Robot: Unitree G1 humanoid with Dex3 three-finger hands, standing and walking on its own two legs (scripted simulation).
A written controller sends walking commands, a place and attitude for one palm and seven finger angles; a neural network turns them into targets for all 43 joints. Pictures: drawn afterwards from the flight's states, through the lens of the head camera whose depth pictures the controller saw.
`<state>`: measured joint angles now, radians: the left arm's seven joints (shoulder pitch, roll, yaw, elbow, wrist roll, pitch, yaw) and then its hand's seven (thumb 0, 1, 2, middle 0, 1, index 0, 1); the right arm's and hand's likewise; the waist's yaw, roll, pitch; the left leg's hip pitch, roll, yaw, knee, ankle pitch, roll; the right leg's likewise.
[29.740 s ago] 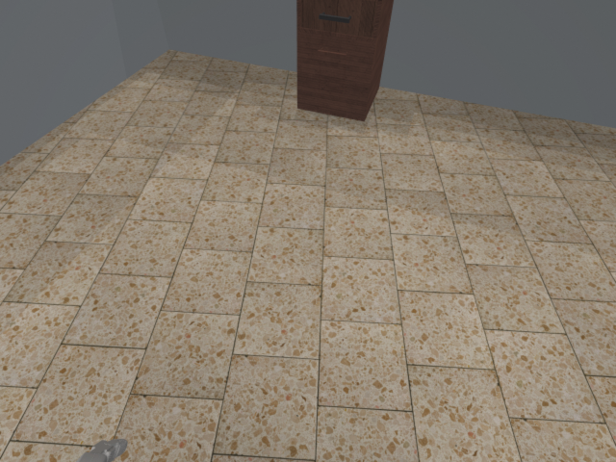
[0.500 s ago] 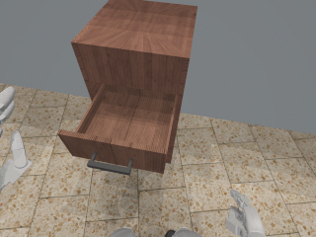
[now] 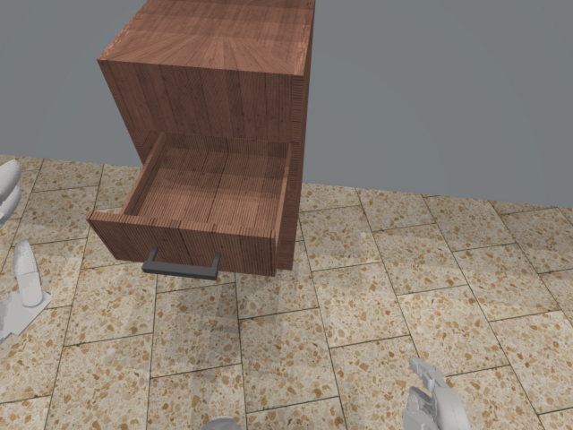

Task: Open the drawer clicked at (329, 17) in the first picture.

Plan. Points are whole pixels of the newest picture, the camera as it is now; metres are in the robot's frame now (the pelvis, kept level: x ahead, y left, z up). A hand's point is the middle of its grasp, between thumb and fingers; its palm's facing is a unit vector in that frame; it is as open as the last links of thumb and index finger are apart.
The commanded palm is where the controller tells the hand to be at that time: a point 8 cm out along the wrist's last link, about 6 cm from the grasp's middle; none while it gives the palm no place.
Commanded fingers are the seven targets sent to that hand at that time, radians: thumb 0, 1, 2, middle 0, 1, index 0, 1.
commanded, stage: stop stepping back and stand still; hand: left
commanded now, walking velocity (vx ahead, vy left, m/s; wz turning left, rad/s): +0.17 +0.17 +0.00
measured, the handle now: (183, 262) +0.46 +0.24 -0.19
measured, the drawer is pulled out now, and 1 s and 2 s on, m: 0.28 0.28 0.28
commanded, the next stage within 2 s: let the arm hang, fingers relaxed in 0.64 s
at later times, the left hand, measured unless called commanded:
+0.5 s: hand out of the picture +0.17 +0.24 +0.18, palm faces +0.33 -0.80 -0.50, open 7.4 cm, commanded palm +0.10 +0.29 +0.19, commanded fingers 0.00 0.90 0.90 -0.20 -0.30 -0.20 -0.30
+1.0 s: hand out of the picture +0.05 +0.19 -0.15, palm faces -0.02 -0.98 -0.18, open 7.4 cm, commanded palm none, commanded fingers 0.00 0.90 0.90 -0.20 -0.30 -0.20 -0.30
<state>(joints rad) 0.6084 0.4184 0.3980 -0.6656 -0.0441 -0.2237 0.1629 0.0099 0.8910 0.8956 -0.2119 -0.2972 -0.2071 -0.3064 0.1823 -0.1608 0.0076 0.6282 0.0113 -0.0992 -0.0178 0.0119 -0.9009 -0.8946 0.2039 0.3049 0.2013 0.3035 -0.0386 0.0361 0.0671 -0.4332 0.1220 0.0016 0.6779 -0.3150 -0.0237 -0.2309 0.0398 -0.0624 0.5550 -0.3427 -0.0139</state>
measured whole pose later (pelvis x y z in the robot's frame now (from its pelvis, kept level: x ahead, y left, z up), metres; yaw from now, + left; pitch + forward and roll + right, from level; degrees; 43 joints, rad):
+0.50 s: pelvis -0.02 +0.01 +0.01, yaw +1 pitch +0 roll -1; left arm 0.68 0.42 0.40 -0.64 -0.05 -0.25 0.16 0.01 0.89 0.89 -0.21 -0.30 -0.21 -0.31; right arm 0.16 -0.17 0.01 0.58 0.04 -0.11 -0.03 0.01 -0.90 -0.90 0.20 0.30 0.20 0.30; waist -0.02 0.01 0.07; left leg -0.27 0.01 0.03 0.53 -0.26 0.03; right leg -0.20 0.01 -0.07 0.46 -0.27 -0.01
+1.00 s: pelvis -0.04 +0.01 +0.01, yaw +0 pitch -1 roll +0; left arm 0.29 0.19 0.00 0.72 0.03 0.08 0.02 0.01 0.91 0.90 -0.20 -0.29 -0.19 -0.30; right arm 0.19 -0.22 0.01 0.86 -0.02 0.00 0.00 0.01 -0.91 -0.89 0.20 0.30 0.20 0.30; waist -0.03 -0.03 0.07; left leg -0.28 -0.02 0.06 0.56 -0.26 0.04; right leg -0.24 -0.02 -0.05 0.56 -0.30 0.00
